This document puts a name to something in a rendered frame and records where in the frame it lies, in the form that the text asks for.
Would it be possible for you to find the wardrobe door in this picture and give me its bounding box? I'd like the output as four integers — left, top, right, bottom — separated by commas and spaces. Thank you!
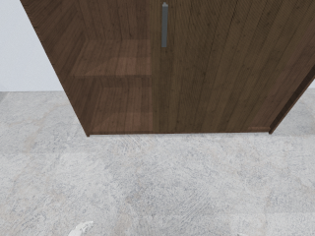
249, 17, 315, 127
149, 0, 315, 133

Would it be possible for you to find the handle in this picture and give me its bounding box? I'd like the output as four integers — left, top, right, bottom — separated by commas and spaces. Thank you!
161, 2, 168, 47

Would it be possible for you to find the robot left hand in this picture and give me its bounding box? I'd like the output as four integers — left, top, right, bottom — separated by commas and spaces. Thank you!
68, 221, 95, 236

